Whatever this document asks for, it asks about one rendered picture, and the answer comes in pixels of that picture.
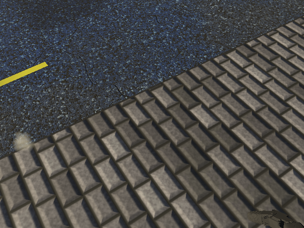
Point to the right robot hand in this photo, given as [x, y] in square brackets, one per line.
[274, 219]

